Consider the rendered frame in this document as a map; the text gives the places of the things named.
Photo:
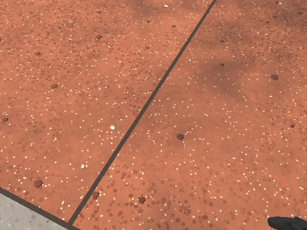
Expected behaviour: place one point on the right robot hand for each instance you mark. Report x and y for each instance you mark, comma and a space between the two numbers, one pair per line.
285, 223

